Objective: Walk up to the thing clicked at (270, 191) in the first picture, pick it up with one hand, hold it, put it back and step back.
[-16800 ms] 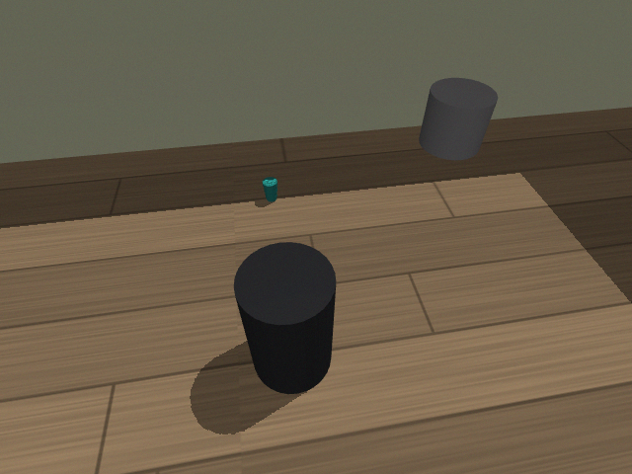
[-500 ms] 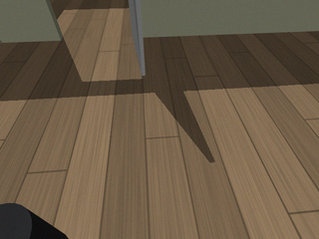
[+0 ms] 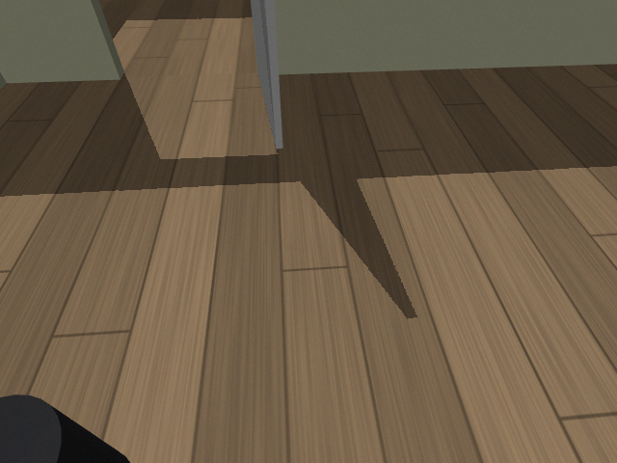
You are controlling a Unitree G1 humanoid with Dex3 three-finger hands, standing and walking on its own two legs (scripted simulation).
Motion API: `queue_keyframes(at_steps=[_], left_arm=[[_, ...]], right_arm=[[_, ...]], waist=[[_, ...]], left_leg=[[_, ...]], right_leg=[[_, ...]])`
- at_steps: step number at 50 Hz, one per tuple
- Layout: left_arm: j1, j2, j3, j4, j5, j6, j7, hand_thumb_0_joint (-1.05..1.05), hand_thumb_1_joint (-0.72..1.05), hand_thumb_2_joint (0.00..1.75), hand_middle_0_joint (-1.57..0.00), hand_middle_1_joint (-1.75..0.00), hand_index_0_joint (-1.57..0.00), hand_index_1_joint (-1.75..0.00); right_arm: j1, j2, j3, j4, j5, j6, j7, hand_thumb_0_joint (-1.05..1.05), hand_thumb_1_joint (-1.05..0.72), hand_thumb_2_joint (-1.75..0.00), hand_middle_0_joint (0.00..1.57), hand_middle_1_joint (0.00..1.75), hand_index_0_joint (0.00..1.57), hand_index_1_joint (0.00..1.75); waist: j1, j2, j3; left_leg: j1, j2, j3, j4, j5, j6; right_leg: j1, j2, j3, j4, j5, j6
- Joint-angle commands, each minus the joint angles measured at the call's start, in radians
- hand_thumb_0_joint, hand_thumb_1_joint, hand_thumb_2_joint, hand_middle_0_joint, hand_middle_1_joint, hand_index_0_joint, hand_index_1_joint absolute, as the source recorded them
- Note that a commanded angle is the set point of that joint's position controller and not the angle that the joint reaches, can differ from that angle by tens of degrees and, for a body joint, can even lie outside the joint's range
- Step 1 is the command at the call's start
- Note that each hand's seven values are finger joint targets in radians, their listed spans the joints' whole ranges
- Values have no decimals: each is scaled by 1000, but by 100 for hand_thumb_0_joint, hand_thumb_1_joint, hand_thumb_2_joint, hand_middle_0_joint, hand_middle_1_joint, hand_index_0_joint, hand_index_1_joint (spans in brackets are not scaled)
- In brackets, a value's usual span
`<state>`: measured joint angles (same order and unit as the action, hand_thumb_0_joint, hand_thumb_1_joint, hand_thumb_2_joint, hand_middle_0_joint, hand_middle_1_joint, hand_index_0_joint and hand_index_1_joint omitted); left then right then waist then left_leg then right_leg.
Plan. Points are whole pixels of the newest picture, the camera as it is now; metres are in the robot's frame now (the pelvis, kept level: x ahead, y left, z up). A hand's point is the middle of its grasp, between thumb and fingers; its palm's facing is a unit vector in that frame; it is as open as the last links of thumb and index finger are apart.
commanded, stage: stand
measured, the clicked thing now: out of the picture +0.11 +1.45 -0.73
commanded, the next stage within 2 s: walk up in 0.46 s
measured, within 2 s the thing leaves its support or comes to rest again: neither
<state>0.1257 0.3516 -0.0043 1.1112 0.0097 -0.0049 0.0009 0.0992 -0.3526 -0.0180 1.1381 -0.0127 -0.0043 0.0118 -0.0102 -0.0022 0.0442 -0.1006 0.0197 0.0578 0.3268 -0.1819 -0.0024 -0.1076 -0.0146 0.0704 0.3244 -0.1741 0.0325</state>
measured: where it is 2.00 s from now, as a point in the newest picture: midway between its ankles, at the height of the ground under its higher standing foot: outside the picture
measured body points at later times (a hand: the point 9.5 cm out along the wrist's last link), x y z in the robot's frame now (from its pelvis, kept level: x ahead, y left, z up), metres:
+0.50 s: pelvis +0.01 +0.00 +0.00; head +0.01 +0.00 +0.45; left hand +0.08 +0.30 -0.13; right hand +0.08 -0.31 -0.13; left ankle +0.00 +0.12 -0.75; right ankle +0.00 -0.14 -0.75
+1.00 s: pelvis +0.12 -0.02 -0.03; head +0.15 +0.01 +0.42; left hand +0.07 +0.30 -0.15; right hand +0.27 -0.32 -0.12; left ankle +0.19 +0.11 -0.75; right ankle +0.06 -0.16 -0.75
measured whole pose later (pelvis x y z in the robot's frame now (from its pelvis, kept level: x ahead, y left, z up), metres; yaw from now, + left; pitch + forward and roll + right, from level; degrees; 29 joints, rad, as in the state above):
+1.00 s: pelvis +0.12 -0.02 -0.03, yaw +13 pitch -2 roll -1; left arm 0.33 0.41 0.07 0.85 0.03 -0.01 -0.03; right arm 0.29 -0.41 -0.08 0.86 -0.03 -0.03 0.04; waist 0.04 -0.01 0.12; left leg -0.40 0.04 0.04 0.60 -0.15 0.03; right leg -0.07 -0.05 -0.14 0.58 -0.46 0.01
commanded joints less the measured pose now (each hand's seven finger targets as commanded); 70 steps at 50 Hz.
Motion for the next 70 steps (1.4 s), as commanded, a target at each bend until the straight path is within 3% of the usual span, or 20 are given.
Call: queue_keyframes(at_steps=[1,22,23,25,28,32,33,34,35,39,48,49,51,52,56,60,64,66,67,70], left_arm=[[-39,207,39,-58,2,-25,10,0,90,90,-20,-30,-20,-30],[-28,212,40,-55,1,-24,11,0,90,90,-20,-30,-20,-30],[18,259,76,-96,10,-26,-9,0,90,90,-20,-30,-20,-30],[-95,229,106,-145,36,-23,-27,0,90,90,-20,-30,-20,-30],[-30,220,119,-197,25,-25,-40,0,90,90,-20,-30,-20,-30],[158,203,141,-189,26,-40,-47,0,90,90,-20,-30,-20,-30],[249,244,159,-171,38,-47,-36,0,90,90,-20,-30,-20,-30],[321,341,188,-176,58,-54,-25,0,90,90,-20,-30,-20,-30],[199,391,193,-244,60,-53,-22,0,90,90,-20,-30,-20,-30],[81,264,150,-304,24,-70,-24,0,90,90,-20,-30,-20,-30],[111,259,119,-366,9,-33,-15,0,90,90,-20,-30,-20,-30],[152,220,104,-369,3,-28,-13,0,90,90,-20,-30,-20,-30],[259,211,106,-372,-12,-3,-3,0,90,90,-20,-30,-20,-30],[215,273,111,-354,-4,6,0,0,90,90,-20,-30,-20,-30],[244,241,113,-302,-6,17,-6,0,90,90,-20,-30,-20,-30],[227,218,121,-298,-13,9,1,0,90,90,-20,-30,-20,-30],[280,241,135,-287,6,-7,18,0,90,90,-20,-30,-20,-30],[177,409,169,-346,27,-20,20,0,90,90,-20,-30,-20,-30],[95,433,165,-369,27,-26,24,0,90,90,-20,-30,-20,-30],[40,326,145,-359,25,-35,35,0,90,90,-20,-30,-20,-30]], right_arm=[[-37,-212,-35,-66,3,-23,-13,0,-90,-90,20,30,20,30],[-35,-218,-37,-65,5,-22,-13,0,-90,-90,20,30,20,30],[31,-279,-77,-114,-14,-31,3,0,-90,-90,20,30,20,30],[144,-291,-96,-102,-6,-17,8,0,-90,-90,20,30,20,30],[123,-320,-124,-177,-22,-39,2,0,-90,-90,20,30,20,30],[31,-274,-118,-274,-24,-28,10,0,-90,-90,20,30,20,30],[45,-205,-95,-297,-20,-24,11,0,-90,-90,20,30,20,30],[73,-120,-70,-327,-14,-24,4,0,-90,-90,20,30,20,30],[96,-178,-88,-332,-18,-18,-5,0,-90,-90,20,30,20,30],[216,-229,-100,-279,-11,-37,19,0,-90,-90,20,30,20,30],[287,-221,-114,-312,-13,-48,15,0,-90,-90,20,30,20,30],[352,-274,-133,-306,-19,-52,1,0,-90,-90,20,30,20,30],[357,-394,-153,-381,-5,-58,-24,0,-90,-90,20,30,20,30],[317,-386,-160,-386,16,-52,-27,0,-90,-90,20,30,20,30],[164,-304,-111,-413,2,-41,-43,0,-90,-90,20,30,20,30],[151,-307,-109,-438,-10,-23,-33,0,-90,-90,20,30,20,30],[49,-265,-101,-487,2,18,-28,0,-90,-90,20,30,20,30],[78,-199,-92,-500,5,35,-35,0,-90,-90,20,30,20,30],[91,-246,-109,-484,-2,42,-43,0,-90,-90,20,30,20,30],[159,-258,-119,-427,9,28,-26,0,-90,-90,20,30,20,30]], waist=[[2,-1,-62],[3,3,-51],[-10,15,-114],[-33,103,57],[3,117,88],[106,133,-31],[147,-10,-66],[176,-308,-54],[129,-222,-2],[26,-84,115],[-25,-49,-27],[-56,74,-95],[-35,239,-246],[-34,117,-219],[32,146,-40],[21,196,-81],[77,123,-101],[52,-234,-11],[28,-236,7],[-9,-135,9]], left_leg=[[30,122,-99,-57,88,23],[34,120,-102,-57,83,25],[98,86,-97,-22,-378,77],[-67,237,-416,-168,-562,168],[-32,310,-499,-176,-430,242],[-201,137,-248,74,-212,145],[-358,53,-171,257,-252,100],[-608,-114,-99,584,-428,52],[-635,-57,-131,712,-387,31],[-523,78,-155,644,-167,14],[-34,-28,45,211,137,50],[94,-7,3,184,219,84],[176,394,-696,52,342,333],[86,369,-671,29,200,333],[-206,207,-312,92,111,210],[-283,206,-285,188,392,227],[-377,106,-252,395,203,132],[-512,-126,-153,808,-442,19],[-508,-80,-237,969,-478,16],[-512,-43,-187,934,-328,0]], right_leg=[[-30,-105,54,-45,140,-45],[-32,-105,56,-46,136,-48],[-84,-16,22,24,-296,-74],[-239,23,-82,280,-331,-52],[-372,-56,2,395,-315,-62],[41,8,-87,75,-111,-72],[223,-6,-44,1,-147,-71],[310,-223,314,-146,-441,-109],[147,-426,522,-257,-672,-210],[39,-267,141,-167,-184,-230],[-136,-176,-186,288,334,-165],[-192,-123,-230,476,250,-120],[-381,27,-102,851,-443,-50],[-356,-30,-14,905,-451,-59],[-297,-85,-43,668,-359,-65],[-192,-28,-98,565,-286,-47],[-89,-25,-93,267,-85,-78],[-246,-477,464,-15,-32,-298],[-286,-527,560,-34,54,-395],[-179,-317,153,155,252,-286]])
